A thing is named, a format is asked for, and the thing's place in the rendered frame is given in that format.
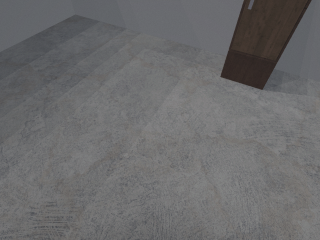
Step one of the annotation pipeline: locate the cupboard door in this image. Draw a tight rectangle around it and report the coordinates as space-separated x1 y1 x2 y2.
231 0 308 61

